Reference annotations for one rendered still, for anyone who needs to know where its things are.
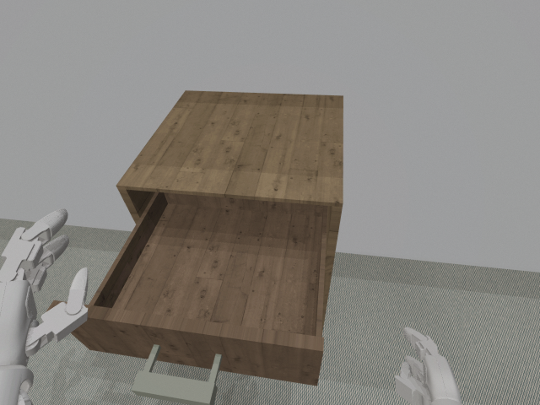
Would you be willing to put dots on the cabinet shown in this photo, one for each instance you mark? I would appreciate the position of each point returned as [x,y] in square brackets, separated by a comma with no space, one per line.
[271,147]

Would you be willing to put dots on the drawer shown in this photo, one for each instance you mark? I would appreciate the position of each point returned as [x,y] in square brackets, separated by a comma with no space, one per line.
[202,275]

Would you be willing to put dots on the left robot forearm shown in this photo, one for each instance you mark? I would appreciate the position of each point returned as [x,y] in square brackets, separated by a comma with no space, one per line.
[15,383]

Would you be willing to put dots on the robot left hand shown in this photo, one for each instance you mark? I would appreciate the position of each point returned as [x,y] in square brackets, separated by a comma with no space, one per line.
[22,274]

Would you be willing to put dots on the handle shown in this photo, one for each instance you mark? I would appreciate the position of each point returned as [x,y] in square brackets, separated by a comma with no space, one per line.
[176,389]

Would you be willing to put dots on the robot right hand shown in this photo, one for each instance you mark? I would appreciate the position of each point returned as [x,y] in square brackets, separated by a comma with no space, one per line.
[433,379]

